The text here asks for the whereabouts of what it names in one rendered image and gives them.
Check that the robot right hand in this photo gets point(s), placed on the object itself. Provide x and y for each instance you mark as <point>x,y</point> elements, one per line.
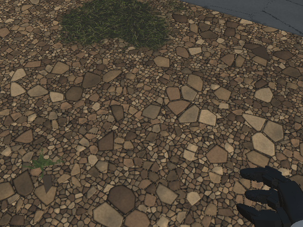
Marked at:
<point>287,201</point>

